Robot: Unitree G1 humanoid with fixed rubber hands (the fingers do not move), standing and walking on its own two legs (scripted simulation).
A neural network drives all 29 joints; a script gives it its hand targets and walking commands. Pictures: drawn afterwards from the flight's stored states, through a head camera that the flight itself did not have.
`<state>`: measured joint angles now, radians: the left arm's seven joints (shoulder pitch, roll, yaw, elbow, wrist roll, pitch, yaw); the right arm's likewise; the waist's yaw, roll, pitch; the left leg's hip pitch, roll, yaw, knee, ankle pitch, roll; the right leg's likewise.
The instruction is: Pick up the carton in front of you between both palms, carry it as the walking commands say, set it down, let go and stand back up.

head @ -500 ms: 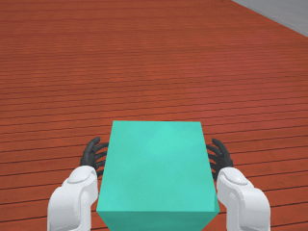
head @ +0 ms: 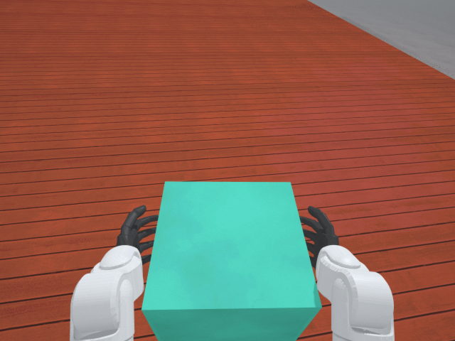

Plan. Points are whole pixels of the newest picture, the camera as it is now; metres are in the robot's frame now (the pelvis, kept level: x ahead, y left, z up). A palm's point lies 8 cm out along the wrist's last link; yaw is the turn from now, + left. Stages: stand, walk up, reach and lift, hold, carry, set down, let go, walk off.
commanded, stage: carry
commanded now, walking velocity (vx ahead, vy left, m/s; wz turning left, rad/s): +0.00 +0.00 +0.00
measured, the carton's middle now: (227, 272) +0.25 +0.00 +0.03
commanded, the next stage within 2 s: none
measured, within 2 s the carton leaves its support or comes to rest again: neither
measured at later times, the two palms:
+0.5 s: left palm (165, 166) +0.46 +0.13 +0.09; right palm (302, 166) +0.47 -0.17 +0.09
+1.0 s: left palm (162, 154) +0.51 +0.14 +0.08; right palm (292, 156) +0.51 -0.15 +0.08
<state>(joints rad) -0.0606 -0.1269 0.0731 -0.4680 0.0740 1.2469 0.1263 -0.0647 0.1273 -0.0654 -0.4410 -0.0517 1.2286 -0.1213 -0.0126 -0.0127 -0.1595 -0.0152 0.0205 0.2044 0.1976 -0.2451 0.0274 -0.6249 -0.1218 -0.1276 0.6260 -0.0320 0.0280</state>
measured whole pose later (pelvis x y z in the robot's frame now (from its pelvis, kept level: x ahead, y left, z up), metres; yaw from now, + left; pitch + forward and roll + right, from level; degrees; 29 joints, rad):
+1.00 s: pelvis +0.27 -0.01 -0.02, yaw +1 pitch +3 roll +0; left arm -0.08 -0.13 0.08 -0.42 0.08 1.23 0.11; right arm -0.07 0.13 -0.07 -0.42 -0.07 1.23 -0.12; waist 0.00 0.00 -0.14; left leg -0.26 0.05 0.15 0.54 -0.33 0.01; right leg -0.26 -0.07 -0.19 0.54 -0.32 0.00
